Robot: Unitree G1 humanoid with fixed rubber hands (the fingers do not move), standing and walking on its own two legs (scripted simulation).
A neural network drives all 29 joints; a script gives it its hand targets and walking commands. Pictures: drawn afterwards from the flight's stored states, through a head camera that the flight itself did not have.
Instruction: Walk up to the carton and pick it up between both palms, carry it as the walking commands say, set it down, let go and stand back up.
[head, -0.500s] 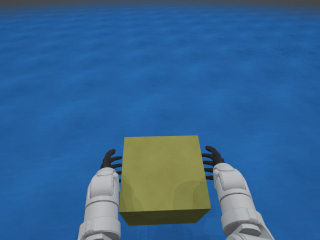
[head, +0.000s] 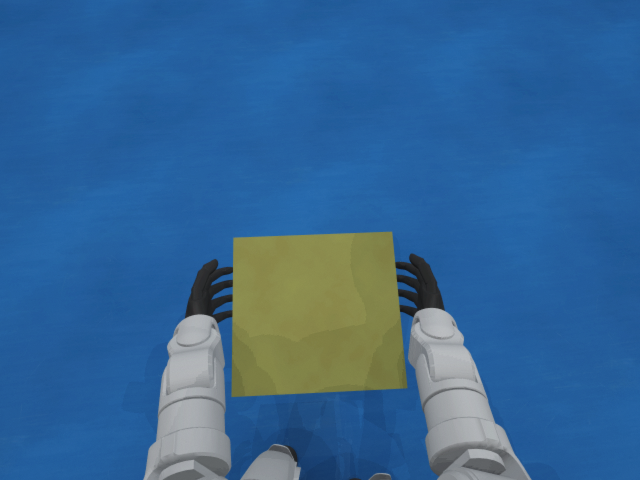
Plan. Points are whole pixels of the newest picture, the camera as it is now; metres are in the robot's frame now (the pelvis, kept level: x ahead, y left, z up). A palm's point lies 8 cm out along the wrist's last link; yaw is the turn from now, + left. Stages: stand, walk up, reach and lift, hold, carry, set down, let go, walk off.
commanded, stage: set down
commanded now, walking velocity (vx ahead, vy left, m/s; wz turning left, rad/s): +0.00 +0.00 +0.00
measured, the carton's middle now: (315, 315) +0.36 +0.07 -0.11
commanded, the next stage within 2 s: none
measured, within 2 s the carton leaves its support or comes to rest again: neither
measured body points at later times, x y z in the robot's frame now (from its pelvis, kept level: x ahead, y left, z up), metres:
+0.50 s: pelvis -0.02 +0.04 -0.07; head +0.16 +0.06 +0.35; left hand +0.35 +0.23 -0.13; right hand +0.39 -0.07 -0.13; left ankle +0.07 +0.14 -0.72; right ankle +0.02 -0.08 -0.72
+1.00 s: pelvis -0.03 +0.03 -0.15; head +0.18 +0.05 +0.25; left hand +0.38 +0.23 -0.22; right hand +0.42 -0.07 -0.22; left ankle +0.07 +0.14 -0.72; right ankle +0.02 -0.08 -0.72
